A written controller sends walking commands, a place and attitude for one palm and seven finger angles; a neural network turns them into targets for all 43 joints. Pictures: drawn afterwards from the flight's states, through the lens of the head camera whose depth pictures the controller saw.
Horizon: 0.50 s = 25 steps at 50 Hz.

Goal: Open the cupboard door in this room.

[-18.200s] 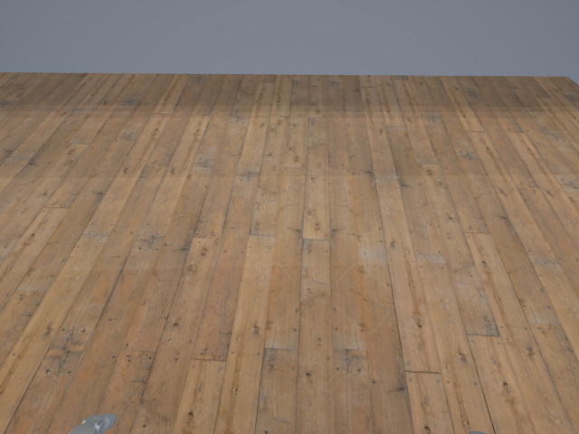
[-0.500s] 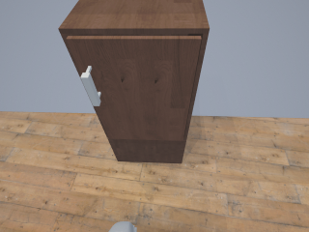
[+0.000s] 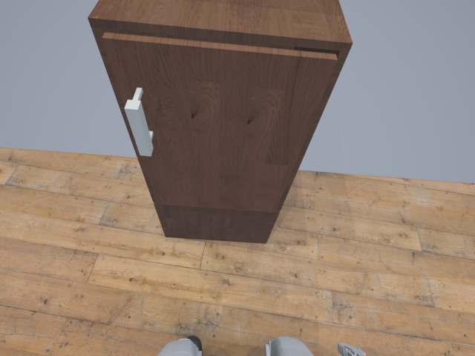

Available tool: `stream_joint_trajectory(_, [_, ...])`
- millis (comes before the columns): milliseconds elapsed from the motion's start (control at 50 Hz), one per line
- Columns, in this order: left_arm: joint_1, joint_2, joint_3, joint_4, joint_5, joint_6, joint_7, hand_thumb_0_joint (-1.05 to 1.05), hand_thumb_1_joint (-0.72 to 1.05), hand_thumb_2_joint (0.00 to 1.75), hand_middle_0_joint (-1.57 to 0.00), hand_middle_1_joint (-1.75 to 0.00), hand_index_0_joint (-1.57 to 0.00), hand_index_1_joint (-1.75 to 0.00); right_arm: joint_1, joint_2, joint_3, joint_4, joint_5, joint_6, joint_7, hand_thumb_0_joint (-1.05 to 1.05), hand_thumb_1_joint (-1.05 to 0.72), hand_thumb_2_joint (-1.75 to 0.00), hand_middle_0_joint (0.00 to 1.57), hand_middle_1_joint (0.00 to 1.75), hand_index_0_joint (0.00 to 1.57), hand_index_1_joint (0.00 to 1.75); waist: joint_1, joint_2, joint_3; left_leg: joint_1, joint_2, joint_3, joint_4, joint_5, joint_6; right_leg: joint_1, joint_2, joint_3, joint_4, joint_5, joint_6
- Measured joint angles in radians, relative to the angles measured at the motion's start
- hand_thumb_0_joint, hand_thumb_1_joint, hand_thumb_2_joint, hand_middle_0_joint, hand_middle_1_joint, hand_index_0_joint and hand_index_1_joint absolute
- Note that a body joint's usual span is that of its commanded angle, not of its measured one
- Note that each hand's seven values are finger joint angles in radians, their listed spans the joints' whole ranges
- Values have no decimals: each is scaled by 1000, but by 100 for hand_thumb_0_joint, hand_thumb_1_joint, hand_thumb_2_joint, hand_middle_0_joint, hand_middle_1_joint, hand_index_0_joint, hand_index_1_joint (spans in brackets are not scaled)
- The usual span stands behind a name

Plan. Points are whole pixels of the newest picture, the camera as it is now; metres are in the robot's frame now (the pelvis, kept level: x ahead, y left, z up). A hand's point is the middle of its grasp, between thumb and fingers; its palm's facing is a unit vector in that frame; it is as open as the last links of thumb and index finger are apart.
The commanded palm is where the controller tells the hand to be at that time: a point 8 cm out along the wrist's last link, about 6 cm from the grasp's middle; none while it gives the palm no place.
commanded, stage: come to a stop and stand still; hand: left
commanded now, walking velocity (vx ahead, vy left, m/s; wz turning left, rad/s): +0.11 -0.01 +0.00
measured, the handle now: (142, 123) +0.54 +0.25 +0.00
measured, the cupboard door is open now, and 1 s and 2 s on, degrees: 0 0 0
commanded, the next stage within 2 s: look again from close up in 1.16 s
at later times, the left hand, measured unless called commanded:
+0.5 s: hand out of the picture -0.05 +0.11 -0.14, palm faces +0.11 -0.96 -0.26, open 7.3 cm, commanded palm none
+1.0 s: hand out of the picture -0.01 +0.16 -0.17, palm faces +0.07 -0.98 -0.20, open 7.4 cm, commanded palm none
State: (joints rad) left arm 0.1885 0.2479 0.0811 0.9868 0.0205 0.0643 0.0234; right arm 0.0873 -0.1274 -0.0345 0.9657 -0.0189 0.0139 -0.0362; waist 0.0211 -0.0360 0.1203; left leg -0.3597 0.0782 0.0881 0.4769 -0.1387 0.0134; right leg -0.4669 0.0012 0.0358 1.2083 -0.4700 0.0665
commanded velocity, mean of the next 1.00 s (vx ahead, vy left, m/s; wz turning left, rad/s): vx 0.05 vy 0.08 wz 0.00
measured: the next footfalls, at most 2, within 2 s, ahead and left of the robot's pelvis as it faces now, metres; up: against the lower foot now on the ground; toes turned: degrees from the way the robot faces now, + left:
right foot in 0.18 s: +0.01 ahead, -0.10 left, +0.00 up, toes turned -5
left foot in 0.70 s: +0.01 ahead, +0.13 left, +0.00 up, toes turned +3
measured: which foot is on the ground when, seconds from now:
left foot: down 0.00-0.18, up 0.20-0.68, down 0.70-1.00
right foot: up 0.00-0.16, down 0.18-1.00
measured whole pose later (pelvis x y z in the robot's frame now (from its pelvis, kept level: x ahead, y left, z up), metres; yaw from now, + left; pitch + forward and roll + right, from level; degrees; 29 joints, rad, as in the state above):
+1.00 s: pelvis -0.01 -0.01 +0.00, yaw +1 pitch +0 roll +1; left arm 0.25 0.15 0.01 1.12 0.02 0.00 0.03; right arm 0.14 -0.15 -0.03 1.07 0.00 -0.01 -0.04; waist 0.03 0.01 0.03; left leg -0.13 0.01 0.06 0.45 -0.31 0.00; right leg -0.16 -0.06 -0.06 0.48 -0.31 0.03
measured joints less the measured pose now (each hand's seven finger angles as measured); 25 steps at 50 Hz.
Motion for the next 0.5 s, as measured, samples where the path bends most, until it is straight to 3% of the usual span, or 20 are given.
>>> stream_joint_trajectory(120, [-16,-9,-12,-2,0,-4,-13,0,91,90,-20,-30,-20,-30,49,-28,-21,19,-9,7,15,0,-91,-90,20,30,20,30,-30,35,-29,-17,15,-11,-5,37,-28,137,-44,-48,-358,-34,-16])
stream_joint_trajectory(180, [-2,-24,-26,3,0,-34,-16,0,91,90,-20,-30,-20,-30,91,-46,-30,46,-5,23,23,0,-91,-90,20,30,20,30,-35,42,-65,-42,4,-15,38,11,-48,250,-56,-76,-627,61,-41])
stream_joint_trajectory(220, [16,-57,-42,15,7,-40,-14,0,91,90,-20,-30,-20,-30,119,-66,-38,70,0,47,26,0,-91,-90,20,30,20,30,-34,74,-80,-62,-9,-55,123,-157,-56,258,-48,-91,-625,107,-63])
stream_joint_trajectory(260, [55,-86,-55,22,8,-38,-14,0,91,90,-20,-30,-20,-30,153,-80,-42,88,-4,67,35,1,-91,-90,20,30,20,30,-17,80,-116,-81,-38,-77,232,-215,-53,271,-53,-81,-662,130,-76])
stream_joint_trajectory(300, [91,-106,-60,35,5,-43,-13,0,91,90,-20,-30,-20,-30,175,-90,-44,97,-9,68,43,1,-91,-90,20,30,20,30,-7,75,-137,-91,-56,-82,340,-184,-52,288,-59,-59,-727,169,-81])
stream_joint_trajectory(360, [116,-119,-62,52,3,-51,-13,0,91,90,-20,-30,-20,-30,209,-99,-46,92,-11,46,52,1,-91,-90,20,30,20,30,-19,72,-135,-92,-63,-81,435,-123,-61,311,-65,-58,-806,217,-84])
stream_joint_trajectory(420, [123,-126,-60,52,1,-69,-11,1,91,90,-20,-30,-20,-30,240,-106,-44,100,-11,40,51,1,-91,-90,20,30,20,30,-17,78,-117,-78,-59,-85,465,-112,-72,318,-66,-78,-837,233,-89])
stream_joint_trajectory(500, [135,-134,-57,51,4,-83,-4,0,91,90,-20,-30,-20,-30,244,-112,-38,119,-8,54,43,1,-91,-90,20,30,19,30,6,84,-95,-51,-55,-87,442,-159,-81,311,-69,-100,-832,228,-89])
